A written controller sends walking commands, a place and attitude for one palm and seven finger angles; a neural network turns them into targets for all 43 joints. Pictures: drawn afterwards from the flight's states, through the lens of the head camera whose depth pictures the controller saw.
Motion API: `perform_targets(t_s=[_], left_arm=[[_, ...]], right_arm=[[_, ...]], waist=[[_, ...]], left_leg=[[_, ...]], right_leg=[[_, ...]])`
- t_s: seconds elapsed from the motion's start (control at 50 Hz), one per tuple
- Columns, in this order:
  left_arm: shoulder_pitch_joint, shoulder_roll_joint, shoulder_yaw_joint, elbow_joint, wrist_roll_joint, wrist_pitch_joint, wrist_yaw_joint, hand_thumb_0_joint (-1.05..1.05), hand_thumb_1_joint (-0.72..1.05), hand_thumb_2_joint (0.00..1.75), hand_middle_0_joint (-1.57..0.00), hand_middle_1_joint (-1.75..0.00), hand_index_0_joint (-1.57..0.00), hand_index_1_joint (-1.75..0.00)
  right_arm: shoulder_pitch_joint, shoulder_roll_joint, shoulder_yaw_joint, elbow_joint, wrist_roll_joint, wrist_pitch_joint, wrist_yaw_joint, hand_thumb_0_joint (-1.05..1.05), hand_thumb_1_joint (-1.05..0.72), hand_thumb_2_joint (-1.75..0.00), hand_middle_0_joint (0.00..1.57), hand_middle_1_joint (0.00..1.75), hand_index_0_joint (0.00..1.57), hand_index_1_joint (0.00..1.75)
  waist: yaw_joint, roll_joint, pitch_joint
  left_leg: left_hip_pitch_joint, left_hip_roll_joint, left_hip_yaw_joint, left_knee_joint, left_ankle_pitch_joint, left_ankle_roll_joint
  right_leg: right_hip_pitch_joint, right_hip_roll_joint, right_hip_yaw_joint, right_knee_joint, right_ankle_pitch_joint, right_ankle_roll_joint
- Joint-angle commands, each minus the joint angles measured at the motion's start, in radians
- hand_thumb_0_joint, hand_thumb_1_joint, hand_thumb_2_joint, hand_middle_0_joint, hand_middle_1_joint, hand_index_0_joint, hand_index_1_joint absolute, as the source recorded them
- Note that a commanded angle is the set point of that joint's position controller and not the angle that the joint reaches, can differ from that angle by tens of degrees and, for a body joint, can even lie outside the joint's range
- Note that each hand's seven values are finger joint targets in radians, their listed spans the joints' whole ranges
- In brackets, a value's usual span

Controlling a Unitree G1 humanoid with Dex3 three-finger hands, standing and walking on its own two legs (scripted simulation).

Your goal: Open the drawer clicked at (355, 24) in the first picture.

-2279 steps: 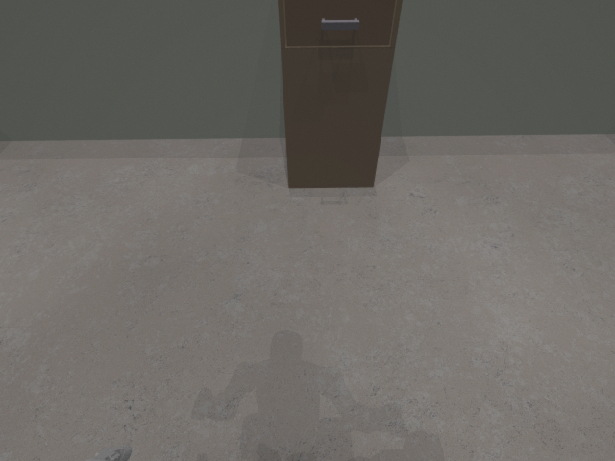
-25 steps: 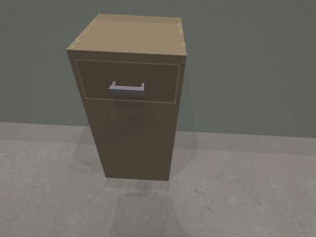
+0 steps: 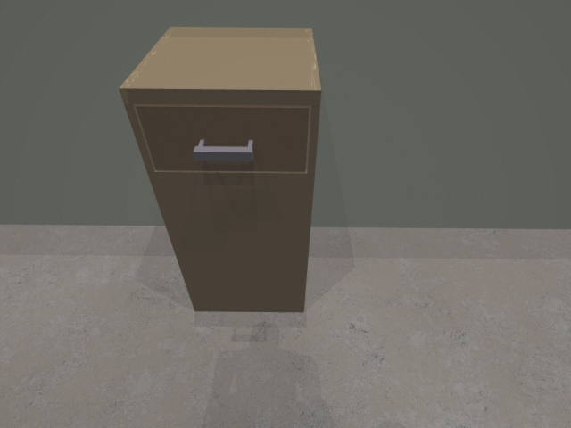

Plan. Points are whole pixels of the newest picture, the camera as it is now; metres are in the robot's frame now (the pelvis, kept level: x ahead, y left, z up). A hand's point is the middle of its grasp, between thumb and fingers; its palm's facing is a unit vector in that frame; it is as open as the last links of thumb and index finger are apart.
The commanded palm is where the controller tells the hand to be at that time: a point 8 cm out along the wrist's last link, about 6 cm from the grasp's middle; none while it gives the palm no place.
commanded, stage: come to a stop and stand still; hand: left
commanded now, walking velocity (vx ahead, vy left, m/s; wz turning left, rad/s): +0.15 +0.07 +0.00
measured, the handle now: (225, 148) +0.71 +0.18 +0.02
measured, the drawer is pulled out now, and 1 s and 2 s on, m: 0.00 0.00 0.00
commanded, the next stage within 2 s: look again from close up in 0.64 s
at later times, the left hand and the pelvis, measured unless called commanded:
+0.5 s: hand out of the picture -0.02 +0.19 -0.18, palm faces +0.05 -0.99 -0.16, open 7.4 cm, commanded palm none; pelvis +0.00 +0.04 +0.00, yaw -1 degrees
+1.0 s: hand out of the picture -0.04 +0.18 -0.17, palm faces +0.03 -0.99 -0.14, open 7.4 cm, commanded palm none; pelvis -0.01 +0.03 +0.00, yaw -1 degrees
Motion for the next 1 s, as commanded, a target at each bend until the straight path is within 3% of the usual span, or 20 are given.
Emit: perform_targets(t_s=[0.0, 0.02, 0.06, 0.08, 0.1, 0.12, 0.14, 0.22, 0.34, 0.4, 0.98], left_arm=[[0.02, 0.146, 0.03, -0.052, 0.003, -0.04, 0.0, 0.0, 0.9, 0.9, -0.2, -0.3, -0.2, -0.3], [0.025, 0.143, 0.033, -0.044, 0.003, -0.039, -0.002, 0.0, 0.9, 0.9, -0.2, -0.3, -0.2, -0.3], [0.032, 0.113, 0.028, -0.033, -0.005, -0.036, -0.01, 0.0, 0.9, 0.9, -0.2, -0.3, -0.2, -0.3], [0.044, 0.085, 0.021, -0.026, -0.008, -0.038, -0.012, 0.0, 0.9, 0.9, -0.2, -0.3, -0.2, -0.3], [0.06, 0.061, 0.014, -0.021, -0.006, -0.039, -0.014, 0.0, 0.9, 0.9, -0.2, -0.3, -0.2, -0.3], [0.037, 0.048, 0.007, -0.013, -0.007, -0.035, -0.014, 0.0, 0.9, 0.9, -0.2, -0.3, -0.2, -0.3], [0.021, 0.044, 0.003, -0.008, -0.002, -0.032, -0.012, 0.0, 0.9, 0.9, -0.2, -0.3, -0.2, -0.3], [0.048, 0.043, -0.005, 0.025, -0.004, -0.032, -0.009, 0.0, 0.9, 0.9, -0.2, -0.3, -0.2, -0.3], [0.036, 0.051, -0.007, 0.039, -0.009, -0.03, -0.001, 0.0, 0.9, 0.9, -0.2, -0.3, -0.2, -0.3], [0.02, 0.054, -0.008, 0.035, -0.008, -0.028, 0.0, 0.0, 0.9, 0.9, -0.2, -0.3, -0.2, -0.3], [0.001, 0.062, -0.01, 0.038, -0.009, -0.036, -0.003, 0.0, 0.9, 0.9, -0.2, -0.3, -0.2, -0.3]], right_arm=[[0.015, -0.037, 0.001, -0.044, -0.002, -0.031, -0.002, 0.0, -0.9, -0.9, 0.2, 0.3, 0.2, 0.3], [0.04, -0.028, 0.003, -0.034, -0.003, -0.039, -0.005, 0.0, -0.9, -0.9, 0.2, 0.3, 0.2, 0.3], [0.091, -0.036, 0.013, -0.007, -0.001, -0.058, -0.014, 0.0, -0.9, -0.9, 0.2, 0.3, 0.2, 0.3], [0.099, -0.058, 0.013, 0.003, -0.002, -0.065, -0.02, 0.0, -0.9, -0.9, 0.2, 0.3, 0.2, 0.3], [0.109, -0.09, 0.007, 0.003, -0.001, -0.067, -0.028, 0.0, -0.9, -0.9, 0.2, 0.3, 0.2, 0.3], [0.107, -0.097, 0.009, 0.013, -0.002, -0.07, -0.032, 0.0, -0.9, -0.9, 0.2, 0.3, 0.2, 0.3], [0.088, -0.097, 0.011, 0.019, 0.0, -0.07, -0.035, 0.0, -0.9, -0.9, 0.2, 0.3, 0.2, 0.3], [0.043, -0.072, 0.023, 0.013, 0.007, -0.075, -0.04, 0.0, -0.9, -0.9, 0.2, 0.3, 0.2, 0.3], [0.045, -0.064, 0.028, 0.033, 0.009, -0.073, -0.044, 0.0, -0.9, -0.9, 0.2, 0.3, 0.2, 0.3], [0.034, -0.063, 0.027, 0.035, 0.01, -0.07, -0.041, 0.0, -0.9, -0.9, 0.2, 0.3, 0.2, 0.3], [0.025, -0.056, 0.033, 0.044, 0.008, -0.066, -0.03, 0.0, -0.9, -0.9, 0.2, 0.3, 0.2, 0.3]], waist=[[0.023, -0.112, 0.202], [0.016, -0.098, 0.175], [0.011, -0.034, 0.134], [0.019, 0.023, 0.118], [0.026, 0.038, 0.083], [0.02, 0.102, 0.081], [0.027, 0.117, 0.107], [0.04, 0.005, 0.149], [0.025, -0.026, 0.113], [0.025, -0.046, 0.139], [0.017, -0.038, 0.159]], left_leg=[[-0.023, 0.015, 0.027, -0.143, -0.074, 0.011], [0.043, 0.009, 0.031, -0.231, -0.046, 0.016], [0.167, 0.024, -0.002, -0.343, 0.049, 0.034], [0.203, 0.081, -0.046, -0.367, 0.107, 0.052], [0.217, 0.149, -0.103, -0.37, 0.139, 0.076], [0.189, 0.168, -0.144, -0.425, 0.152, 0.089], [0.162, 0.173, -0.152, -0.448, 0.183, 0.097], [0.106, 0.114, -0.078, -0.401, 0.277, 0.068], [0.169, 0.095, -0.047, -0.372, 0.364, 0.051], [0.153, 0.094, -0.049, -0.388, 0.29, 0.05], [0.137, 0.081, -0.052, -0.446, 0.1, 0.041]], right_leg=[[-0.124, -0.283, 0.271, -0.211, -0.205, -0.108], [-0.131, -0.268, 0.266, -0.177, -0.219, -0.097], [-0.159, -0.176, 0.185, -0.079, -0.14, -0.046], [-0.17, -0.129, 0.133, -0.02, -0.057, -0.023], [-0.168, -0.105, 0.081, 0.023, -0.011, -0.006], [-0.135, -0.093, 0.032, 0.067, 0.006, 0.01], [-0.114, -0.087, 0.022, 0.078, 0.011, 0.019], [-0.037, -0.117, 0.064, 0.021, 0.142, 0.021], [-0.022, -0.132, 0.076, 0.013, 0.211, 0.023], [-0.037, -0.133, 0.08, -0.001, 0.176, 0.028], [-0.073, -0.139, 0.114, -0.057, 0.103, 0.031]])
